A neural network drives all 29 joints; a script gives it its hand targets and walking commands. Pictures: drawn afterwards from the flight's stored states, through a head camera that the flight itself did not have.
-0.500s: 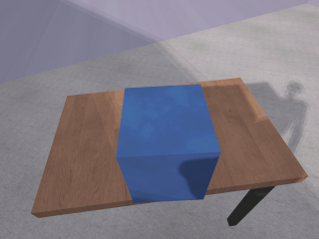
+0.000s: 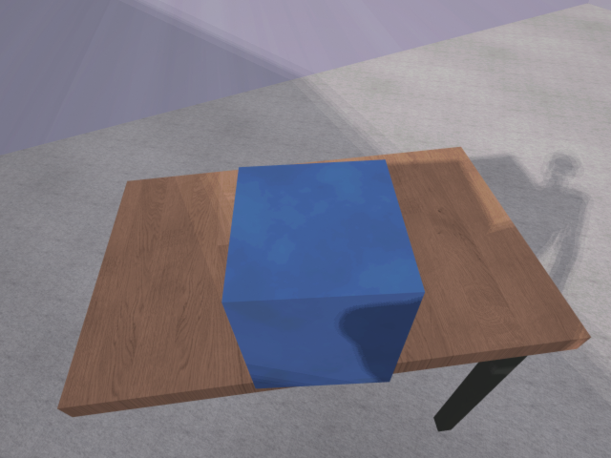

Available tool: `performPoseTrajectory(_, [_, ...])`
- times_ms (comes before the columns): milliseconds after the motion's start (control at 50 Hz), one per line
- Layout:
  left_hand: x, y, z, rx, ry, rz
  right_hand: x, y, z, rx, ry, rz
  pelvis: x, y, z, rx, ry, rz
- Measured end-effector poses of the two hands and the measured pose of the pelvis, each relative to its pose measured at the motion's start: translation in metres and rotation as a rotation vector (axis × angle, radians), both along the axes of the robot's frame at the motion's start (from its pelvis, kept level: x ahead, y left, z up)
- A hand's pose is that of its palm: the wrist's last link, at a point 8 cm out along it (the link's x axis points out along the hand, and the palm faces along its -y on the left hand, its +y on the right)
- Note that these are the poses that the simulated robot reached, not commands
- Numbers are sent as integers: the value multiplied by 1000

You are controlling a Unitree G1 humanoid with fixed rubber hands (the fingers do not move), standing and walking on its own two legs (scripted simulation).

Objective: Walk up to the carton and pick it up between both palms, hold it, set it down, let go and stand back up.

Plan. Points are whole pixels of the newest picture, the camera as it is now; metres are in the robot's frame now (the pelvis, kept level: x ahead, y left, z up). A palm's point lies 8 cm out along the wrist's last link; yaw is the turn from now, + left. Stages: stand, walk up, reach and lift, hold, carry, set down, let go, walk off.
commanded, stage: stand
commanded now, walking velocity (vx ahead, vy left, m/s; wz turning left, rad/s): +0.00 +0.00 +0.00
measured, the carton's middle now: (317, 279) +0.36 +0.00 +0.03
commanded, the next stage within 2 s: walk up in 1.88 s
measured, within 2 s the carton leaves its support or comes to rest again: neither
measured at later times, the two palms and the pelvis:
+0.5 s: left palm out of the picture -0.04 +0.19 -0.15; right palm out of the picture -0.03 -0.20 -0.15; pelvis +0.00 +0.00 +0.00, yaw +0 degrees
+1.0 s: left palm out of the picture -0.05 +0.20 -0.15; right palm out of the picture -0.05 -0.19 -0.15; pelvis +0.00 +0.00 +0.00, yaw +0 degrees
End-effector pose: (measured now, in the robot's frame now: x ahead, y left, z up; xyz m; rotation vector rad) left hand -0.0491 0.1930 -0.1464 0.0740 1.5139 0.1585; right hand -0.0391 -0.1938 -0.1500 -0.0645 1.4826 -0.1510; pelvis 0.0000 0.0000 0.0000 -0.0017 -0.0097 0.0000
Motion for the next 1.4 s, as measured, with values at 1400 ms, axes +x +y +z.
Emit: performPoseTrajectory(1400, [8,-1,0,-7,-20,2,-1,1,1,3,-7,-2,1,1,1,2,1,5])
